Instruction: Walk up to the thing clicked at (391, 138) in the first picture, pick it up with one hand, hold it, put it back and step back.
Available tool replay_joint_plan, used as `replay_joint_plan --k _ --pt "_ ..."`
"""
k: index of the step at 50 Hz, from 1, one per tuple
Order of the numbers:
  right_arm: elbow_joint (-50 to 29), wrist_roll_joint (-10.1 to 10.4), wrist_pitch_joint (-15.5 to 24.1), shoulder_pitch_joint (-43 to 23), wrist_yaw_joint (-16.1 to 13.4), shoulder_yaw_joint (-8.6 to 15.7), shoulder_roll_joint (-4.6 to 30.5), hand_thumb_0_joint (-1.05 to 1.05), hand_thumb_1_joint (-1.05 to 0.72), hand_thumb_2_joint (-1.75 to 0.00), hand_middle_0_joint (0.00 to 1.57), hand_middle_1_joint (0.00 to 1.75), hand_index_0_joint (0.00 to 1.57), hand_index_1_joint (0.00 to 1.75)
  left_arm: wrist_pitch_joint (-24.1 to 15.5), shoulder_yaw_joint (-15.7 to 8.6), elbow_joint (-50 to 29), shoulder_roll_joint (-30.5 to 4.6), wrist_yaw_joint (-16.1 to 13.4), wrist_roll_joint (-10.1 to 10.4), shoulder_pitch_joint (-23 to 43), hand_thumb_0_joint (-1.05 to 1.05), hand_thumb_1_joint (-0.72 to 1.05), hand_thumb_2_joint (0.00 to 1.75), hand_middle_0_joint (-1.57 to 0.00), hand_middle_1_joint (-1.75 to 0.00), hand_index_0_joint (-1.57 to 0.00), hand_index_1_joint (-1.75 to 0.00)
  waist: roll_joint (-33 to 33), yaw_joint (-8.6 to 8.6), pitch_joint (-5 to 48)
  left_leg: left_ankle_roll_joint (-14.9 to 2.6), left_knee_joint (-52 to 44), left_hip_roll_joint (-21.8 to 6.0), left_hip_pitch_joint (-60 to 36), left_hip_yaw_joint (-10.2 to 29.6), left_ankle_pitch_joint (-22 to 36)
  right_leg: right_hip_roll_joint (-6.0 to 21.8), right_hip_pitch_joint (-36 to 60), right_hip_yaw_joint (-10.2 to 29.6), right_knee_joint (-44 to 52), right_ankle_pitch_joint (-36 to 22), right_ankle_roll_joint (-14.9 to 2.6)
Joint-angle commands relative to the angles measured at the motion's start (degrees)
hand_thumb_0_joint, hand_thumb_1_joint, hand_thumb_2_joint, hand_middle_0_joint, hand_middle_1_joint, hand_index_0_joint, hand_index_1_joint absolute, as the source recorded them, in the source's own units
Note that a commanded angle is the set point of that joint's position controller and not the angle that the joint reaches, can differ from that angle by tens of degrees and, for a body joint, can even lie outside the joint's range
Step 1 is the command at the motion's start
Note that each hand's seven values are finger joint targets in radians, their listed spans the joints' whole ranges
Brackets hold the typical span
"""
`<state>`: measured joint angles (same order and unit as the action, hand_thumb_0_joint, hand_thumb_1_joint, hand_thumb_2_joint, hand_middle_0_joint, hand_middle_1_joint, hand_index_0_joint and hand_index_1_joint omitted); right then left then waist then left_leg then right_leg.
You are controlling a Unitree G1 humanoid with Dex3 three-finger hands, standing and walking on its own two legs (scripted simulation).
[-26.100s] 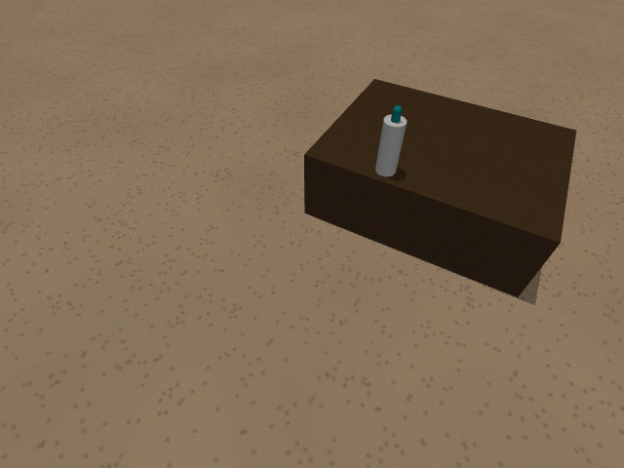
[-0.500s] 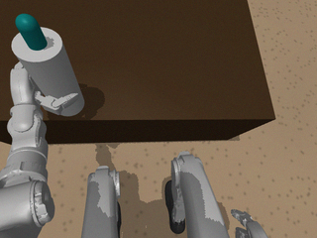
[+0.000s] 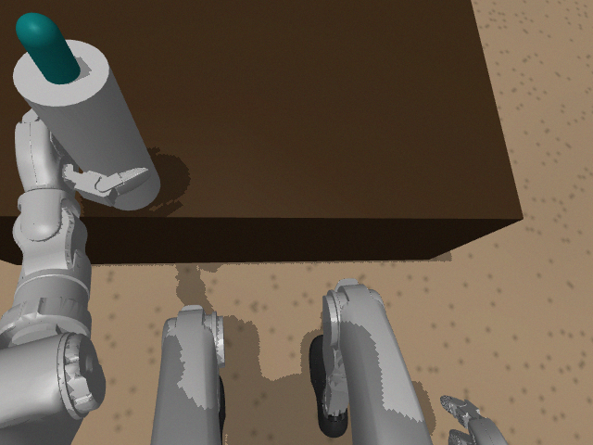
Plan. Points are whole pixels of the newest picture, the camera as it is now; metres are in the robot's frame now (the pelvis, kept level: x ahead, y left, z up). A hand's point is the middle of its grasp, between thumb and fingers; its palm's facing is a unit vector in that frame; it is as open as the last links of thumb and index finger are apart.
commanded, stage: open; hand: left
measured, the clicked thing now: (96, 127) +0.51 +0.18 +0.02
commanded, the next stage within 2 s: withdraw in 0.34 s
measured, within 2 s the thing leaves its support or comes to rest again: rests again in 0.32 s
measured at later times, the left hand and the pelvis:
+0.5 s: hand (89, 142) +0.50 +0.20 -0.01, palm faces +0.11 -0.99 -0.03, open 16.1 cm; pelvis -0.01 +0.00 -0.01, yaw +1 degrees
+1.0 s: hand out of the picture +0.50 +0.26 +0.11, palm faces +0.10 -0.98 -0.15, open 17.5 cm; pelvis +0.01 +0.01 +0.10, yaw -1 degrees
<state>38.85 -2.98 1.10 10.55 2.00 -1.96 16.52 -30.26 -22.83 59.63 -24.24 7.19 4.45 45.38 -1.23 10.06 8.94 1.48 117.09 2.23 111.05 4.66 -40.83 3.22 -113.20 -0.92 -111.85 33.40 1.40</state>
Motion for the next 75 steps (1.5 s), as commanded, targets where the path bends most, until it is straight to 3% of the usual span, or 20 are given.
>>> replay_joint_plan --k 1,7,11,23,34,39,41,45,46,48,52,54,57,60,61,63,66,68,70,75 --pt "-2.1 0.3 1.1 9.4 -0.5 3.9 10.9 0.00 -0.94 -0.90 0.20 0.30 0.20 0.30 -7.5 -2.4 -20.5 -15.6 -0.3 1.8 28.6 0.00 -0.48 0.53 -0.82 -0.74 -0.82 -0.75 -12.0 -0.48 41.7 -2.23 -16.7 0.4 -24.0 -3.1 11.8 -1.3 26.1 -1.7 11.0 -9.0 -3.89" --pt "-2.3 0.2 0.2 9.3 -0.5 3.9 11.4 0.00 -0.92 -0.90 0.20 0.30 0.20 0.30 -5.6 0.9 -7.2 -8.7 -0.1 0.6 23.3 0.00 -0.61 0.31 -0.61 -0.50 -0.61 -0.50 -8.3 1.92 32.8 -2.39 -16.7 0.1 -20.3 -2.0 8.1 -1.1 20.6 -2.7 11.1 -6.1 -3.79" --pt "-4.2 0.2 -0.2 8.9 -0.2 4.0 11.8 0.00 -0.91 -0.90 0.20 0.30 0.20 0.30 -5.2 -0.9 -7.4 -11.4 0.2 0.7 23.8 0.00 -0.61 0.24 -0.53 -0.41 -0.53 -0.41 -5.5 0.32 34.7 -2.82 -16.6 0.4 -18.8 -2.3 6.7 -1.1 23.1 -2.7 11.7 -5.0 -3.46" --pt "-3.6 -0.4 -0.4 9.0 -0.4 3.8 11.3 0.00 -0.90 -0.90 0.20 0.30 0.20 0.30 -6.3 1.1 -9.1 -11.2 0.0 -0.4 28.4 0.00 -0.61 0.05 -0.14 -0.07 -0.13 -0.08 -7.5 1.57 35.9 -2.85 -15.6 0.5 -18.8 -3.4 6.4 -1.0 23.6 -2.1 11.6 -4.8 -3.35" --pt "-6.5 1.8 -2.3 9.3 -2.1 3.9 12.5 0.00 -0.90 -0.90 0.20 0.30 0.20 0.30 -1.6 -7.9 -21.4 -26.3 2.2 1.2 28.0 0.00 -0.58 0.04 -0.04 0.00 -0.04 0.00 -12.5 -2.77 47.9 -2.35 -22.0 0.2 -30.5 -2.3 10.9 -0.7 32.7 -1.0 15.1 -8.1 -3.64" --pt "-6.2 3.4 -2.4 9.7 -3.3 4.1 12.0 0.00 -0.91 -0.90 0.20 0.30 0.20 0.30 5.2 -4.5 -16.7 -21.9 4.9 1.8 21.1 0.00 -0.60 0.02 -0.04 0.00 -0.04 0.00 -8.7 -0.62 39.7 -2.75 -27.4 -1.0 -32.7 -1.0 9.5 -1.3 36.1 -1.3 21.8 -7.4 -3.27" --pt "-6.1 3.7 -1.8 9.7 -3.7 3.9 11.8 0.00 -0.90 -0.90 0.20 0.30 0.20 0.30 7.6 -1.6 -12.1 -16.5 7.1 3.1 17.5 0.00 -0.59 0.00 -0.04 0.00 -0.05 0.00 -6.9 0.35 33.4 -2.65 -28.1 -1.8 -32.7 -0.2 10.2 -1.6 34.5 -1.6 23.5 -8.1 -3.24" --pt "-5.6 4.2 -0.1 9.9 -4.0 3.3 10.8 0.00 -0.81 -0.87 0.20 0.30 0.20 0.30 8.8 -1.1 -10.1 -14.9 9.0 5.1 15.9 0.00 -0.49 0.07 -0.02 0.00 -0.01 0.00 -3.2 0.00 24.7 -2.94 -29.0 -2.2 -30.0 -0.4 9.5 -1.8 35.5 -1.7 26.4 -7.1 -3.07" --pt "-5.0 3.9 -1.6 10.8 -4.0 3.9 10.5 0.00 -0.82 -0.88 0.20 0.30 0.20 0.30 13.3 0.1 -4.2 -22.8 5.6 -4.6 12.6 0.00 -0.42 0.05 -0.04 0.00 -0.03 0.00 -5.7 -3.32 25.1 -2.43 -35.7 -2.0 -37.8 -0.3 9.4 -1.6 38.1 -1.1 30.7 -6.0 -3.56" --pt "-6.7 4.8 -2.4 9.9 -4.0 3.4 10.1 0.00 -0.84 -0.89 0.20 0.30 0.20 0.30 15.7 1.2 -8.9 -20.2 2.1 -3.6 18.0 0.00 -0.44 0.06 -0.04 -0.01 -0.04 -0.01 -7.5 -2.40 24.2 -1.74 -39.0 -2.9 -42.1 1.4 8.6 -2.1 37.1 -1.3 32.0 -5.5 -3.69" --pt "-7.8 5.1 -4.1 10.5 -4.4 4.0 10.2 0.00 -0.89 -0.90 0.20 0.30 0.20 0.30 18.1 -6.5 -19.2 -36.0 -2.7 -7.3 20.2 0.00 -0.49 0.04 -0.07 -0.01 -0.07 -0.01 -9.7 -6.77 35.6 -1.89 -44.4 -2.5 -49.9 0.5 11.9 -2.4 51.8 -0.7 37.2 -8.9 -2.80" --pt "-7.7 5.0 -4.8 11.0 -5.0 3.4 9.4 0.00 -0.89 -0.90 0.20 0.30 0.20 0.30 19.1 -8.3 -20.6 -38.3 -5.0 -8.2 17.5 0.00 -0.48 0.10 -0.06 -0.06 -0.06 -0.07 -11.0 -7.10 37.6 -1.58 -45.9 -2.6 -55.1 0.0 17.6 -2.6 55.4 -0.7 38.8 -13.0 -3.03" --pt "-7.6 4.5 -4.6 11.3 -5.9 3.7 8.7 0.00 -0.89 -0.90 0.20 0.30 0.20 0.30 20.6 -4.9 -16.9 -30.9 -7.8 -8.7 13.6 0.00 -0.51 0.08 -0.05 -0.06 -0.05 -0.06 -10.7 -4.17 34.6 -1.35 -48.7 -3.0 -60.4 -0.3 22.9 -3.0 58.2 -1.2 42.5 -17.3 -3.19" --pt "-1.6 3.9 -3.5 13.3 -5.7 3.7 7.7 0.00 -0.89 -0.90 0.20 0.30 0.20 0.30 23.2 4.0 -0.5 -16.3 -9.4 -8.9 3.5 0.00 -0.51 0.08 -0.06 -0.06 -0.06 -0.06 -8.8 -2.53 17.2 -0.86 -52.8 -3.7 -60.5 0.4 19.4 -3.3 52.3 -2.1 47.2 -13.5 -3.52" --pt "-1.4 3.8 -3.3 12.7 -5.6 4.1 8.3 0.00 -0.89 -0.90 0.20 0.30 0.20 0.30 24.3 5.0 3.9 -14.8 -9.8 -8.9 -0.6 0.00 -0.54 0.06 -0.06 -0.06 -0.05 -0.06 -6.3 -2.58 12.7 -1.05 -53.6 -4.0 -59.3 0.3 19.5 -3.4 52.3 -2.1 49.0 -13.5 -3.52" --pt "-4.2 4.0 -3.4 13.2 -5.6 5.0 9.3 0.00 -0.89 -0.90 0.20 0.30 0.20 0.30 24.0 0.9 -11.1 -24.3 -10.8 -8.9 6.3 0.00 -0.52 0.08 -0.06 -0.06 -0.06 -0.06 -8.7 -5.35 24.2 -0.94 -54.6 -4.0 -65.5 -0.9 25.3 -3.0 61.4 -1.5 51.2 -18.3 -3.55" --pt "-6.5 4.5 -2.7 11.8 -5.2 5.2 8.8 0.00 -0.89 -0.90 0.20 0.30 0.20 0.30 25.7 9.2 -9.6 -11.2 -10.4 -7.5 0.3 0.00 -0.51 0.08 -0.06 -0.06 -0.06 -0.06 -6.5 -4.20 21.6 -0.07 -58.0 -4.0 -71.0 -1.1 30.1 -3.6 64.9 -2.8 54.3 -21.3 -3.67" --pt "-5.0 4.9 -2.3 12.7 -5.5 5.4 8.6 0.00 -0.89 -0.90 0.20 0.30 0.20 0.30 26.9 7.3 -7.0 -11.4 -11.4 -7.3 -9.7 0.00 -0.51 0.08 -0.05 -0.06 -0.05 -0.06 -3.3 -5.62 18.3 -0.25 -60.0 -3.8 -69.6 -1.4 31.6 -3.7 69.1 -2.8 56.1 -23.1 -3.38" --pt "-7.2 5.4 -2.4 11.2 -5.7 5.4 7.9 0.00 -0.89 -0.90 0.20 0.30 0.20 0.30 27.4 8.2 -17.9 -11.3 -11.6 -6.5 -11.4 0.00 -0.50 0.08 -0.06 -0.06 -0.05 -0.06 -4.0 -7.12 23.1 -0.21 -61.9 -3.5 -73.2 -2.1 35.0 -3.7 74.6 -2.8 57.5 -26.1 -3.40" --pt "-10.3 6.2 -2.2 9.2 -7.4 4.8 6.0 0.00 -0.89 -0.90 0.20 0.30 0.20 0.30 30.2 9.0 -28.5 -9.0 -14.3 -5.0 -25.9 0.00 -0.47 0.10 -0.06 -0.06 -0.06 -0.07 -3.1 -8.42 16.9 -0.85 -67.7 -2.7 -74.5 -4.1 32.6 -3.6 83.5 -1.8 63.1 -26.3 -2.85"
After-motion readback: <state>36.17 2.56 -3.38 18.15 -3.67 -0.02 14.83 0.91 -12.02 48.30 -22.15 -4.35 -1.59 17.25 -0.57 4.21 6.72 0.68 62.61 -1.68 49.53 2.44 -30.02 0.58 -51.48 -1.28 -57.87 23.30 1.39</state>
